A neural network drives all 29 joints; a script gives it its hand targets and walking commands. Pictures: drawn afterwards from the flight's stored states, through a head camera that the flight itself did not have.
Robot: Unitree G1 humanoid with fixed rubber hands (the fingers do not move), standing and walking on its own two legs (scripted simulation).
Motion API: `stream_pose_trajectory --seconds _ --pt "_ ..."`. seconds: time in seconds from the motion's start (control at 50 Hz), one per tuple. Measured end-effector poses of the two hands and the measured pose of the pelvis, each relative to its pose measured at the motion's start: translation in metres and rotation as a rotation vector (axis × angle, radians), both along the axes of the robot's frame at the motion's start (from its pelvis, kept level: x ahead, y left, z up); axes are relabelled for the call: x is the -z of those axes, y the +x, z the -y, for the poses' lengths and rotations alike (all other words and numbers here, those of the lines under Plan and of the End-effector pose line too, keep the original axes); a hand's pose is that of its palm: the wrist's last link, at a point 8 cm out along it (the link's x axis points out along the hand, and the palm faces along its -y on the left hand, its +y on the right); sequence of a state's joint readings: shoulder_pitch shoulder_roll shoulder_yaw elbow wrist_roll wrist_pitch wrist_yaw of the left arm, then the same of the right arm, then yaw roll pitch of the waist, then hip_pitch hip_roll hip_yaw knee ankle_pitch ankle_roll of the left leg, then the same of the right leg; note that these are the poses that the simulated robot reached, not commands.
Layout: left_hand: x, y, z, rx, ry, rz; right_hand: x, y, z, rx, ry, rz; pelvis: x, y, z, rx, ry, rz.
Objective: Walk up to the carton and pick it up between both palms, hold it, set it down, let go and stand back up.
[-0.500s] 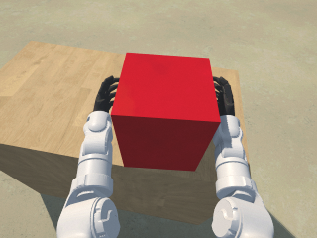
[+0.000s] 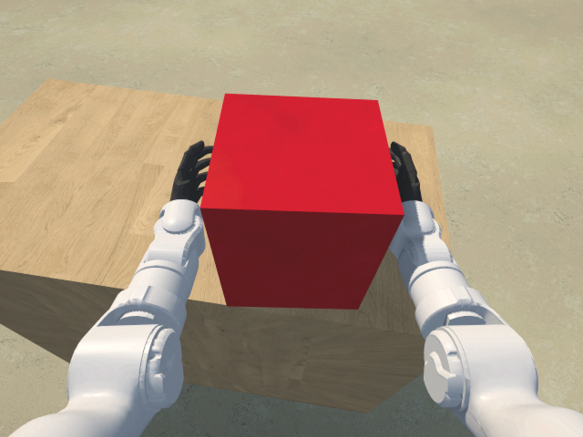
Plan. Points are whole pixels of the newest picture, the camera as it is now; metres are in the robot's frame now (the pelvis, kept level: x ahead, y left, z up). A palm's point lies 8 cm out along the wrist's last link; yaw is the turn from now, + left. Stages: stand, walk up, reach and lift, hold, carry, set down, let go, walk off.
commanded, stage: set down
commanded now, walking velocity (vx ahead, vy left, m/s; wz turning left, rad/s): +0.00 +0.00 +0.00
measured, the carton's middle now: (297, 210) +0.44 -0.02 +0.06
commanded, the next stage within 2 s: none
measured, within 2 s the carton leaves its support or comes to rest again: neither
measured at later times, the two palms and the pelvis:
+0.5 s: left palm (139, 163) +0.43 +0.17 +0.16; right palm (464, 173) +0.41 -0.23 +0.16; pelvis -0.04 +0.00 -0.01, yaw +0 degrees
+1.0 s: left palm (133, 154) +0.43 +0.17 +0.18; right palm (465, 151) +0.42 -0.22 +0.19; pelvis -0.05 -0.01 -0.01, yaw +3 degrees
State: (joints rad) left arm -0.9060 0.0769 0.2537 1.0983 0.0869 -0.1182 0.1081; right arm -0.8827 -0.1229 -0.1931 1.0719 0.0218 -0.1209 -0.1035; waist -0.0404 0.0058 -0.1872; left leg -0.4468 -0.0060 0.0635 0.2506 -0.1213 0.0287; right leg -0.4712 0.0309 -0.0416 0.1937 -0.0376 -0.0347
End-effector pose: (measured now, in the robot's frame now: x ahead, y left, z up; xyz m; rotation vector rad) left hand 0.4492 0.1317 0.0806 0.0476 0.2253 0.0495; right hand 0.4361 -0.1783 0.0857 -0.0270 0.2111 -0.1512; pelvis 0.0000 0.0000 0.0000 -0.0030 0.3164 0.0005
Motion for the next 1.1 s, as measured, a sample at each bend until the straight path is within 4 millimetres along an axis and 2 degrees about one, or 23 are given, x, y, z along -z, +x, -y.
stream_pose_trajectory --seconds 0.14,0.26,0.46,0.58,0.66,0.76,0.9,0.98,1.1 --pt "-0.004 -0.005 -0.012 -0.024 0.024 -0.037 0.005 -0.001 0.002 0.005 0.026 -0.054 0.003 -0.010 -0.006 0.001 -0.007 -0.038" --pt "-0.021 -0.014 -0.028 -0.054 0.024 -0.014 -0.005 -0.010 0.016 0.023 0.025 -0.036 0.005 -0.019 -0.008 -0.002 -0.018 -0.032" --pt "-0.071 -0.018 -0.039 -0.055 0.014 0.008 -0.057 -0.022 0.046 0.058 0.031 -0.027 0.009 -0.037 -0.004 -0.006 -0.016 0.006" --pt "-0.104 -0.014 -0.033 -0.047 -0.010 0.043 -0.098 -0.020 0.050 0.044 0.015 0.003 0.014 -0.046 0.001 -0.013 -0.008 0.007" --pt "-0.105 -0.014 -0.030 -0.038 -0.011 0.018 -0.104 -0.021 0.045 0.033 0.027 -0.028 0.015 -0.049 0.005 -0.023 -0.003 0.015" --pt "-0.093 -0.019 -0.031 -0.039 -0.016 -0.015 -0.097 -0.022 0.038 0.023 0.037 -0.046 0.014 -0.050 0.008 -0.032 -0.001 0.036" --pt "-0.088 -0.023 -0.036 -0.053 -0.023 -0.023 -0.091 -0.021 0.036 0.019 0.050 -0.048 0.011 -0.048 0.012 -0.044 -0.005 0.035" --pt "-0.098 -0.022 -0.038 -0.060 -0.040 -0.014 -0.100 -0.017 0.038 0.012 0.046 -0.033 0.010 -0.047 0.014 -0.047 -0.003 0.034" --pt "-0.128 -0.020 -0.036 -0.041 -0.052 0.043 -0.130 -0.013 0.039 0.007 0.036 0.025 0.006 -0.040 0.018 -0.049 0.000 0.048"
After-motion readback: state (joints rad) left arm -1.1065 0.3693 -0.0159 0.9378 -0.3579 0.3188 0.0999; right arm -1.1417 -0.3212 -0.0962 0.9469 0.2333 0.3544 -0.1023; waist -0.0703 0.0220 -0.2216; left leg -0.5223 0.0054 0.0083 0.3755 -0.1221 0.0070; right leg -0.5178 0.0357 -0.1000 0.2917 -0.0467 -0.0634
